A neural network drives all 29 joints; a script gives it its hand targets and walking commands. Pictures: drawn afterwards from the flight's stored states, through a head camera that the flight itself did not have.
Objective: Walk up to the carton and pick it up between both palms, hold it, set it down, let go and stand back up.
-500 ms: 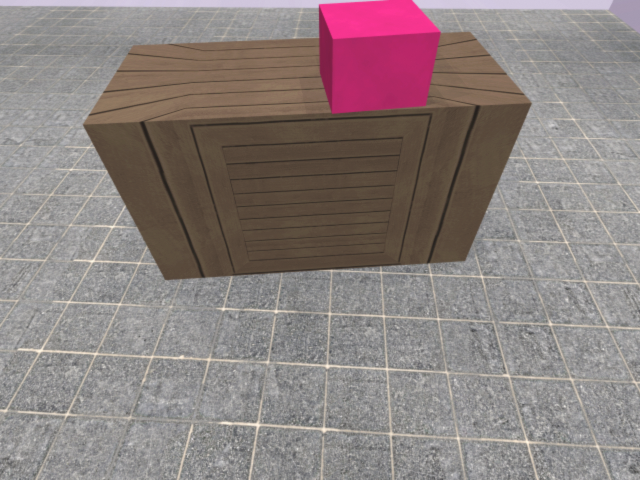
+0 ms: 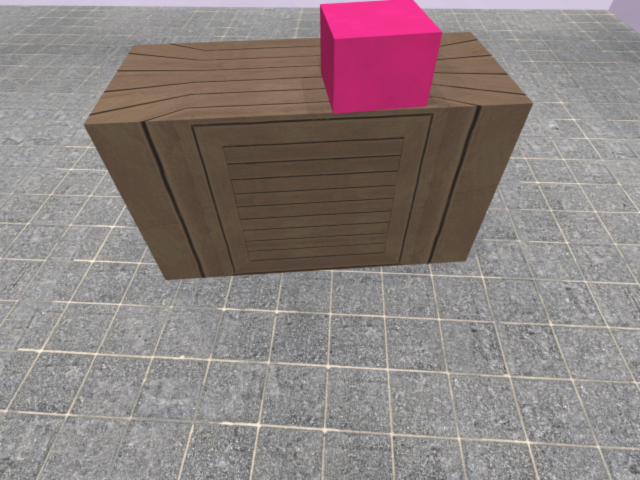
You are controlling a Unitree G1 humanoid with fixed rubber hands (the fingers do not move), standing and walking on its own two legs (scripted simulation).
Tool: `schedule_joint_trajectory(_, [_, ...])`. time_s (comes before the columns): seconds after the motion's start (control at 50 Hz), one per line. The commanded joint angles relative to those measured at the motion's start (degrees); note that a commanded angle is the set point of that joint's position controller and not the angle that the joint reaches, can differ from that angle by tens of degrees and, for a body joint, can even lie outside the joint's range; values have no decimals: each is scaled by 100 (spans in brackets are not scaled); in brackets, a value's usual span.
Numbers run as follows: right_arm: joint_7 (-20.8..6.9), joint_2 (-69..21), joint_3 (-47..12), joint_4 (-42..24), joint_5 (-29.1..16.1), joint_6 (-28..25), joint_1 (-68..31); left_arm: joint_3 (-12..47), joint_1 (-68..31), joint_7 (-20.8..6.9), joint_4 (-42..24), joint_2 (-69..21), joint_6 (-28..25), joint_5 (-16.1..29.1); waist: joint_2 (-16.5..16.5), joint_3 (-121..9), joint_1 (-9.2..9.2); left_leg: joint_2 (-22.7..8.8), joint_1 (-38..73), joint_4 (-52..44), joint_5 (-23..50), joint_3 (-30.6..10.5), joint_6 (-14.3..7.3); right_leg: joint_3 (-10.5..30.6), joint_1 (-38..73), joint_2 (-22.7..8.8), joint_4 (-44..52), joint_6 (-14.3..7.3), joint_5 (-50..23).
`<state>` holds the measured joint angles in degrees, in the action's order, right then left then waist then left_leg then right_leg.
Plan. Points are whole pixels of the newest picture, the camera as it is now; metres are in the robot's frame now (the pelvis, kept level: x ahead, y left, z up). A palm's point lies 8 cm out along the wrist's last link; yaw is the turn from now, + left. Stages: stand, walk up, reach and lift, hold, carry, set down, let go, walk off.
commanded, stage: stand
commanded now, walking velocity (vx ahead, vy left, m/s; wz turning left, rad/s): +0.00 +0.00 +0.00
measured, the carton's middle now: (373, 55) +1.15 -0.10 +0.02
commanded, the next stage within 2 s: walk up in 0.26 s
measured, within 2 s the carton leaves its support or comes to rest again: neither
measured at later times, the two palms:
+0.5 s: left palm out of the picture -0.04 +0.20 -0.15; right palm out of the picture -0.03 -0.20 -0.15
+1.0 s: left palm (268, 473) +0.18 +0.10 -0.16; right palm out of the picture +0.13 -0.41 -0.19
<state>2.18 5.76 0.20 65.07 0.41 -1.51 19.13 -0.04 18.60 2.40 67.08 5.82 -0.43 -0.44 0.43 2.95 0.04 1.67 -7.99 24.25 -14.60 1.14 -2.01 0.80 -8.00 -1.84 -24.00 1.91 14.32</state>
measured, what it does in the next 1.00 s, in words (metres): steps to the right: right foot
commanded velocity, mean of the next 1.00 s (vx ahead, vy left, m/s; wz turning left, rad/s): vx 0.00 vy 0.00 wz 0.00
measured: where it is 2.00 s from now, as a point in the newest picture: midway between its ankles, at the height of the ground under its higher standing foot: (393, 372)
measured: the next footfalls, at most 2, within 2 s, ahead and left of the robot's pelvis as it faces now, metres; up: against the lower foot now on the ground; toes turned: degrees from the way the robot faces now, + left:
right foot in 0.92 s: +0.27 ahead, -0.26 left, +0.00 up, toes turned +0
left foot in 1.44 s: +0.49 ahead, -0.07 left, +0.00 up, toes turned +17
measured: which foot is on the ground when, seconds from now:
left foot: down 0.00-0.94, up 0.96-1.00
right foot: down 0.00-0.50, up 0.52-0.90, down 0.92-1.00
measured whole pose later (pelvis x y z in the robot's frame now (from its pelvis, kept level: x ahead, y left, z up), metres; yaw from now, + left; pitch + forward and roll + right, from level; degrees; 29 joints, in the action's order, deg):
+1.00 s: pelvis +0.15 -0.15 -0.05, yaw +6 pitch -4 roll +0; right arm 0.4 14.5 1.2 58.4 3.6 -2.2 25.3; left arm -1.4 16.3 0.0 52.6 12.3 -2.6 -1.8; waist -3.3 4.4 1.2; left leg -5.7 -10.3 59.4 -34.1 -9.9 -1.3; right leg -5.5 -24.5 -3.5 -49.7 -0.3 21.3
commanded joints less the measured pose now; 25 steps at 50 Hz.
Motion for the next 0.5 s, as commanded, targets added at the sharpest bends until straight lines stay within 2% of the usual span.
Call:
schedule_joint_trajectory(0.0, [13,404,57,-29,-1,-23,534,-45,552,13,8,354,-12,0,-41,320,1,-622,-252,-590,906,-559,-99,211,-185,-330,342,-206,-830])
schedule_joint_trajectory(0.42, [12,412,59,-49,-3,-34,541,-45,553,13,23,355,-6,1,-40,321,1,-623,-232,-608,949,-571,-115,196,-173,-339,341,-182,-836])
schedule_joint_trajectory(0.44, [7,949,234,-96,175,-155,1442,-217,234,-61,-235,1278,-79,-375,-15,-295,421,-1018,507,-796,-2333,-1638,-438,-423,-683,172,-994,-188,2037])
schedule_joint_trajectory(0.46, [45,1364,379,-19,204,-122,1655,-256,-93,-91,-440,1214,-53,-447,-447,323,527,-1717,788,-1377,-3655,-2873,-752,-651,-2210,444,-1715,-86,2500])
schedule_joint_trajectory(0.48, [114,1436,397,66,231,-75,1783,-246,-175,-109,-565,1180,-4,-521,-556,702,570,-2294,689,-1690,-4156,-3590,-921,-303,-2929,145,-2359,-39,2571])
